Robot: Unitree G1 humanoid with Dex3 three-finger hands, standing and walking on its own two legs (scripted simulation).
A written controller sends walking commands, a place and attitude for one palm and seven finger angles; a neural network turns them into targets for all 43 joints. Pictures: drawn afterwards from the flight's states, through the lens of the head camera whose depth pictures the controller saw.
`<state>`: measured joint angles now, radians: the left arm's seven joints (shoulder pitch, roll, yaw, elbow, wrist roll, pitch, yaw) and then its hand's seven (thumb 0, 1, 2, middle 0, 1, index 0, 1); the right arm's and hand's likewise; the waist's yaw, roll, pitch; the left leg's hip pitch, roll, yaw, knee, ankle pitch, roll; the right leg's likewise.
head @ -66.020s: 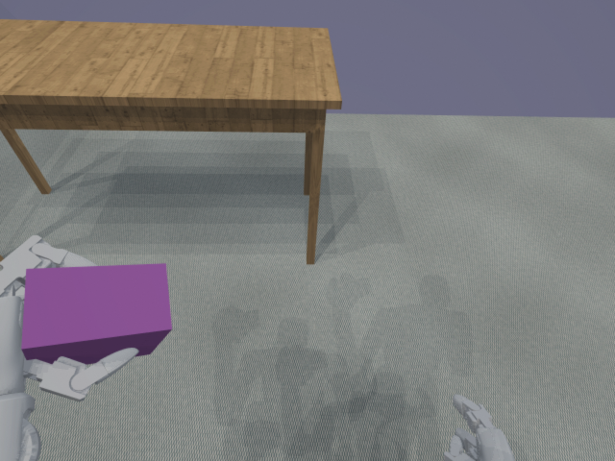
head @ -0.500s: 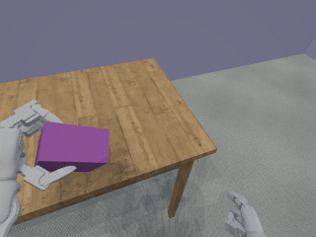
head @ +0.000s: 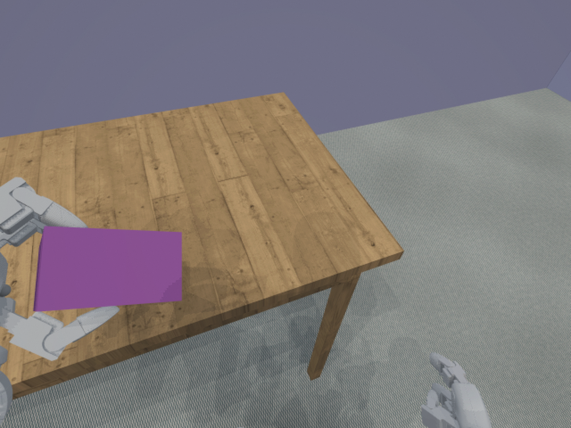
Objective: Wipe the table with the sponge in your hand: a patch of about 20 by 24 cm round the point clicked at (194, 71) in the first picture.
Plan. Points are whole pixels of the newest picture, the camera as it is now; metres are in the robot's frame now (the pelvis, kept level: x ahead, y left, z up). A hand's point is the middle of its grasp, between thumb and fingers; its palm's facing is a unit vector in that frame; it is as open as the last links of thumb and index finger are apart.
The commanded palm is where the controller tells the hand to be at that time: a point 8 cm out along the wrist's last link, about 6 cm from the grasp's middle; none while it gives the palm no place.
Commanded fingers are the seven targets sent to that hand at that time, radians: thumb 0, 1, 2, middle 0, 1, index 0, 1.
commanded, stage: step back with the hand held close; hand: left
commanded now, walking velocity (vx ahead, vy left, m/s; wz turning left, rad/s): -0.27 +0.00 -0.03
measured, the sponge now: (124, 271) +0.23 +0.19 +0.17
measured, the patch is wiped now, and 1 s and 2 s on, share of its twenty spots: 1.00 1.00 1.00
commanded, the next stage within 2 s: stop stepping back and stand still in 0.60 s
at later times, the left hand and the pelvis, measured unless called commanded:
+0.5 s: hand (5, 410) +0.10 +0.20 +0.22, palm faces +0.29 -0.85 -0.44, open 10.3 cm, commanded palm +0.05 +0.27 +0.23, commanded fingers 0.00 0.10 1.30 -1.20 -1.60 -1.20 -1.60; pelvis -0.12 -0.01 +0.01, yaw -2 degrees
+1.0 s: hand out of the picture -0.08 +0.23 +0.23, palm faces +0.44 -0.81 -0.39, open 10.3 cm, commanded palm -0.14 +0.27 +0.23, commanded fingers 0.00 0.10 1.30 -1.20 -1.60 -1.20 -1.60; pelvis -0.30 -0.01 +0.00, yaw +0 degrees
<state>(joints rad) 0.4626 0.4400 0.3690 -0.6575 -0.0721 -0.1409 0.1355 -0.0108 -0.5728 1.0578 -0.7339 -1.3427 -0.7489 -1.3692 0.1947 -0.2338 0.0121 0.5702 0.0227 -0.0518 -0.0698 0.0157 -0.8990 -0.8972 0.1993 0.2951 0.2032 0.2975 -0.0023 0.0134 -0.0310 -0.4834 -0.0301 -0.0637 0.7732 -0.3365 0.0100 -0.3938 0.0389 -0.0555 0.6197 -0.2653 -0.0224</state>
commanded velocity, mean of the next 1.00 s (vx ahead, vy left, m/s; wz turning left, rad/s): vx -0.15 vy -0.01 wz -0.01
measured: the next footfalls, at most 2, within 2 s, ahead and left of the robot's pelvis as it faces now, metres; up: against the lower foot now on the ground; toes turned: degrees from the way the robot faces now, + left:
right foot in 0.38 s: -0.06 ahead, -0.13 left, +0.00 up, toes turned -2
left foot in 0.68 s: -0.19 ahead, +0.14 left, +0.00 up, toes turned +2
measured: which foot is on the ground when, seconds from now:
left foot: down 0.00-0.42, up 0.44-0.66, down 0.68-0.98, up 1.00-1.00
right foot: down 0.00-0.08, up 0.10-0.36, down 0.38-0.68, up 0.70-0.96, down 0.98-1.00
